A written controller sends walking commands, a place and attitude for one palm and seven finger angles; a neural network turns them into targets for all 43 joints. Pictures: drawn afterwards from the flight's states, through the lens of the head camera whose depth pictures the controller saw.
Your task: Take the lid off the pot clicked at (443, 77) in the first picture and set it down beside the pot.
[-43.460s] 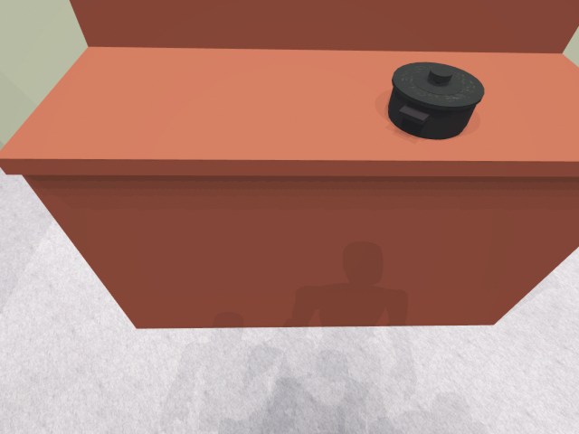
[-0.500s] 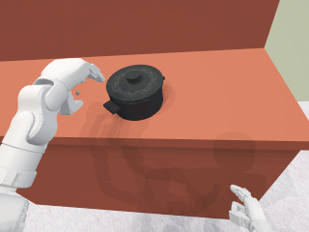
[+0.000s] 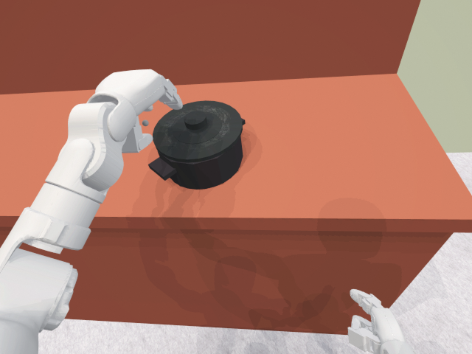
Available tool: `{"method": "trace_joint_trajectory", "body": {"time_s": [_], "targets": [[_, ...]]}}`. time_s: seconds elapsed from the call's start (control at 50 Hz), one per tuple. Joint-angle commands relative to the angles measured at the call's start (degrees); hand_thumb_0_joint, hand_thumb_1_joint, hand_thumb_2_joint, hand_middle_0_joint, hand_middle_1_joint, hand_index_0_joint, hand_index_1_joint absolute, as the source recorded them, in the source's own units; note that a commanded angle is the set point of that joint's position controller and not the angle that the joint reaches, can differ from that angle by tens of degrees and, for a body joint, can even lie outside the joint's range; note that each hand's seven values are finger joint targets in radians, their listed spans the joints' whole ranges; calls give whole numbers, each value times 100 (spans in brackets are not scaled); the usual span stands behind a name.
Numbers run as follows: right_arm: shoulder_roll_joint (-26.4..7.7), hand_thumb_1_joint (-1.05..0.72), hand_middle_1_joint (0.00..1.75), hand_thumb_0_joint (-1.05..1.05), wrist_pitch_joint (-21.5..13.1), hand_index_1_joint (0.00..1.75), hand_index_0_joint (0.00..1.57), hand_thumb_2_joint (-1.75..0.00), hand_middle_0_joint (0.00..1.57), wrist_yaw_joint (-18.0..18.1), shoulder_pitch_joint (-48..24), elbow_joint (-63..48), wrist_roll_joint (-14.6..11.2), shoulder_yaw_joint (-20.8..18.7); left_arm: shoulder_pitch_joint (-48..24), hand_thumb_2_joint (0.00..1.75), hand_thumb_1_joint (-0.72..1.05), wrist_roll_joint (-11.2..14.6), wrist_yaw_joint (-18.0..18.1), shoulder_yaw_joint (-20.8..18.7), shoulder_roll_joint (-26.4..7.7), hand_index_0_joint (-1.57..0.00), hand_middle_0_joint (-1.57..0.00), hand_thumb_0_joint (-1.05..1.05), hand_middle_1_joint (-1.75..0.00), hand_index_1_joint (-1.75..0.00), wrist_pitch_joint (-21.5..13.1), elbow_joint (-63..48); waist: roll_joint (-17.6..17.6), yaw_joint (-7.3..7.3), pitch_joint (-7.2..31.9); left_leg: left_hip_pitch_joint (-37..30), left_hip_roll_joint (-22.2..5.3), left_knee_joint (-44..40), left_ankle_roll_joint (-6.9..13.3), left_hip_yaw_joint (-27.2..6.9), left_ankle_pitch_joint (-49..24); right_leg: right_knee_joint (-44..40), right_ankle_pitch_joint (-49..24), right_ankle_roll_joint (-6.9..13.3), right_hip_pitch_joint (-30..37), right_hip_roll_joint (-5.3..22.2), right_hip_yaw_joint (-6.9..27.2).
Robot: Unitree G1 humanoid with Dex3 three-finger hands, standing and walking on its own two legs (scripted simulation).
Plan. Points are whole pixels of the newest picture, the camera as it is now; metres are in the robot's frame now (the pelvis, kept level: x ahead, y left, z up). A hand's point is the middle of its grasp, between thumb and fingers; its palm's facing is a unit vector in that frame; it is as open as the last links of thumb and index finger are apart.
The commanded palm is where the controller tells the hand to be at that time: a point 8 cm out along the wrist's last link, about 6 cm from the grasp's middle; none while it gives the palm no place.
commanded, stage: move the open hand above the knob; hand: left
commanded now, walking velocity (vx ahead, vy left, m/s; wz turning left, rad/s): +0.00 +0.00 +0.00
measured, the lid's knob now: (195, 120) +0.50 +0.11 +0.15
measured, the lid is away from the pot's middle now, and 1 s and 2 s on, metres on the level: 0.01 0.01 0.01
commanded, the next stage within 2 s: lower the open fingers around the knob in 1.52 s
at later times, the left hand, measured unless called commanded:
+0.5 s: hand (186, 99) +0.46 +0.10 +0.22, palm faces -0.15 -0.03 -0.99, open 10.2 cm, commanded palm +0.45 +0.11 +0.28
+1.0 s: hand (187, 97) +0.47 +0.11 +0.22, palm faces -0.20 -0.04 -0.98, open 10.2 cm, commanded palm +0.45 +0.11 +0.28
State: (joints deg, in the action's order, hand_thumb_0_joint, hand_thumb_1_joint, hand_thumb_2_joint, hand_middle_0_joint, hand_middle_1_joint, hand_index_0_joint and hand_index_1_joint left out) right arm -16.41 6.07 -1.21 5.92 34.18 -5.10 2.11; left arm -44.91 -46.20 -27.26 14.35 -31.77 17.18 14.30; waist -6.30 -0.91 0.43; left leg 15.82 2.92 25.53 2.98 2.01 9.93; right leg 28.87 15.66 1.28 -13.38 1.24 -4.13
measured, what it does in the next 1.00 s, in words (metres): stands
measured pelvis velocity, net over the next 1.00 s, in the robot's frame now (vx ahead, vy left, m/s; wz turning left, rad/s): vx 0.02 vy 0.00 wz -0.01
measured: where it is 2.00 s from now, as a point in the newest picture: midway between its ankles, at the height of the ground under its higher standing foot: outside the picture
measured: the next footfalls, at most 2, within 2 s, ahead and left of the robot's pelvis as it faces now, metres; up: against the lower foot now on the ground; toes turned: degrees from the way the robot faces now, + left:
none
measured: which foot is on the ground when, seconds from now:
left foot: down 0.00-1.00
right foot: down 0.00-1.00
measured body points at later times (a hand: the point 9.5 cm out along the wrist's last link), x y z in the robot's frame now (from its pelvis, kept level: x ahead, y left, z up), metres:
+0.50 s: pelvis +0.01 +0.00 +0.00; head +0.02 -0.05 +0.45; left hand +0.46 +0.10 +0.28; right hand +0.16 -0.24 -0.12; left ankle +0.04 +0.09 -0.74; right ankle +0.00 -0.10 -0.74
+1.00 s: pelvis +0.02 +0.00 +0.00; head +0.03 -0.05 +0.45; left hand +0.48 +0.11 +0.27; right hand +0.16 -0.25 -0.12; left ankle +0.04 +0.09 -0.74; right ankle +0.00 -0.10 -0.74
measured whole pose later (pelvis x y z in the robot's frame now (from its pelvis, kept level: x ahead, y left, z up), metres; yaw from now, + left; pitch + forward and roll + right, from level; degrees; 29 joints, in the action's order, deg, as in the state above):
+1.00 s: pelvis +0.02 +0.00 +0.00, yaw -1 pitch +3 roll +1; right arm -16.4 5.1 -0.6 10.2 37.1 -4.4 1.1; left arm -60.8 -49.2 -26.4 18.4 -24.2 19.9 36.5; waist -5.2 2.2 2.0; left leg 16.0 2.7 23.7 2.8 2.5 10.5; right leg 27.3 16.2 1.5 -14.0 0.9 -3.4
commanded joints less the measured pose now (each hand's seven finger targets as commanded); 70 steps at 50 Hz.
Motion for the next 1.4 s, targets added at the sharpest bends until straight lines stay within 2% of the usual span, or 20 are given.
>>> {"method": "trace_joint_trajectory", "body": {"time_s": [0.0, 0.14, 0.3, 0.36, 0.5, 0.56, 0.62, 0.66, 0.72, 0.76, 0.82, 0.86, 0.92, 0.96, 1.02, 1.06, 1.12, 1.16, 1.22, 1.38], "targets": [[-495, -90, 30, 0, -264, 30, 20, -90, 20, 4, -791, -886, -10, -156, -3037, 169, -41, -236, 264, -634, -1049, -86, -86, 0, -8, -8, 54, -558, 673, 106, 1832, -1039, 18, -219, 58, -284, -865, -418, -1289, 71, 150, -101, 206], [-509, -90, 30, 0, -288, 30, 20, -90, 20, -2, -586, -800, 40, -171, -3695, 169, -41, -342, 390, -719, -1137, -86, -86, 0, -8, -8, 99, -250, 672, 102, 2280, -1158, 20, -223, 74, -312, -1115, -366, -1545, 96, 390, -123, 240], [-498, -90, 30, 0, -239, 30, 20, -90, 20, -32, -467, -709, 28, -190, -3906, 169, -41, -382, 433, -278, -485, -86, -86, 0, -8, -8, 283, 479, 930, 208, 1991, -1046, 8, -236, 84, -279, -1140, -388, -1633, 79, 174, -140, 180], [-518, -90, 30, 0, -254, 30, 20, -90, 20, 8, -383, -646, 57, -207, -4296, 169, -41, -428, 498, -470, -737, -86, -86, 0, -8, -8, 276, 670, 989, 212, 2115, -1026, 14, -248, 113, -269, -1051, -416, -1628, 74, 288, -133, 235], [-524, -90, 30, 0, -314, 30, 20, -90, 20, 73, -143, -444, 58, -205, -4828, 169, -41, -475, 530, -83, -269, -86, -86, 0, -8, -8, 355, 1595, 972, 347, 2042, -996, 35, -284, 114, -279, -916, -432, -1584, 64, 102, -147, 235], [-533, -90, 30, 0, -369, 30, 20, -90, 20, 71, -162, -532, 119, -230, -4933, 169, -41, -545, 507, -409, -685, -86, -86, 0, -8, -8, 252, 1251, 872, 263, 2617, -1155, 61, -197, 157, -282, -1361, -354, -2147, 76, 549, -102, 340], [-552, -90, 30, 0, -331, 30, 20, -90, 20, 12, -79, -537, 85, -292, -4475, 169, -41, -380, 453, -154, -156, -86, -86, 0, -8, -8, 263, 1443, 976, 303, 2335, -1132, 34, -164, 165, -296, -1496, -410, -2220, 83, 399, -98, 276], [-575, -90, 30, 0, -303, 30, 20, -90, 20, 58, -113, -504, 91, -217, -4403, 169, -41, -494, 445, -465, -643, -86, -86, 0, -8, -8, 307, 1795, 1253, 248, 2086, -850, 44, -262, 158, -207, -1200, -435, -2144, 36, 457, -103, 290], [-565, -90, 30, 0, -321, 30, 20, -90, 20, 62, -119, -562, 78, -272, -4578, 169, -41, -402, 433, -247, -370, -86, -86, 0, -8, -8, 231, 1380, 961, 296, 2207, -1043, 47, -212, 196, -248, -1307, -472, -2175, 64, 429, -77, 300], [-540, -90, 30, 0, -356, 30, 20, -90, 20, 81, -148, -572, 107, -247, -4684, 169, -41, -547, 425, -524, -803, -86, -86, 0, -8, -8, 247, 1330, 1101, 238, 2344, -1032, 65, -193, 211, -225, -1377, -415, -2350, 42, 582, -95, 353], [-542, -90, 30, 0, -365, 30, 20, -90, 20, 54, -105, -617, 81, -300, -4482, 169, -41, -367, 391, -253, -351, -86, -86, 0, -8, -8, 213, 1204, 950, 290, 2401, -1153, 61, -145, 222, -265, -1531, -444, -2395, 62, 527, -76, 312], [-560, -90, 30, 0, -328, 30, 20, -90, 20, 81, -120, -511, 80, -238, -4529, 169, -41, -522, 375, -409, -685, -86, -86, 0, -8, -8, 278, 1585, 1150, 299, 2089, -954, 59, -210, 197, -215, -1250, -450, -2245, 31, 401, -109, 309], [-517, -90, 30, 0, -357, 30, 20, -90, 20, 64, -164, -613, 41, -289, -4879, 169, -41, -329, 331, 97, -51, -86, -86, 0, -8, -8, 188, 991, 800, 404, 2278, -1257, 75, -146, 223, -278, -1313, -488, -2120, 61, 267, -86, 290], [-535, -90, 30, 0, -396, 30, 20, -90, 20, 82, -138, -564, 100, -264, -4962, 169, -41, -516, 343, -360, -709, -86, -86, 0, -8, -8, 171, 954, 783, 319, 2574, -1343, 87, -125, 231, -295, -1511, -406, -2357, 70, 461, -108, 352], [-549, -90, 30, 0, -316, 30, 20, -90, 20, 47, -69, -474, 40, -285, -4652, 169, -41, -316, 306, 120, 39, -86, -86, 0, -8, -8, 255, 1425, 859, 431, 2118, -1218, 61, -151, 194, -317, -1385, -489, -2129, 74, 133, -110, 240], [-543, -90, 30, 0, -332, 30, 20, -90, 20, 58, -126, -483, 81, -241, -4934, 169, -41, -470, 343, -237, -485, -86, -86, 0, -8, -8, 252, 1255, 869, 339, 2301, -1227, 78, -187, 188, -321, -1336, -439, -2121, 79, 283, -127, 272], [-526, -90, 30, 0, -346, 30, 20, -90, 20, 19, -138, -525, 71, -289, -4827, 169, -41, -350, 350, -35, -160, -86, -86, 0, -8, -8, 157, 973, 803, 369, 2538, -1441, 57, -86, 203, -370, -1735, -421, -2351, 100, 340, -94, 279], [-534, -90, 30, 0, -317, 30, 20, -90, 20, 14, -183, -497, 98, -244, -4555, 169, -41, -504, 372, -396, -590, -86, -86, 0, -8, -8, 236, 1372, 1008, 270, 2371, -1244, 52, -122, 183, -328, -1706, -383, -2405, 92, 394, -132, 275], [-552, -90, 30, 0, -250, 30, 20, -90, 20, -12, -225, -536, 61, -252, -4404, 169, -41, -337, 416, -161, -200, -86, -86, 0, -8, -8, 253, 1340, 919, 285, 2136, -1126, 42, -171, 155, -328, -1550, -429, -2213, 108, 294, -88, 236], [-460, -90, 30, 0, -274, 30, 20, -90, 20, 21, -338, -616, 82, -205, -4871, 169, -41, -526, 441, -262, -516, -86, -86, 0, -8, -8, 263, 752, 895, 242, 2588, -1355, 49, -170, 168, -338, -1711, -351, -2309, 100, 457, -110, 272]]}}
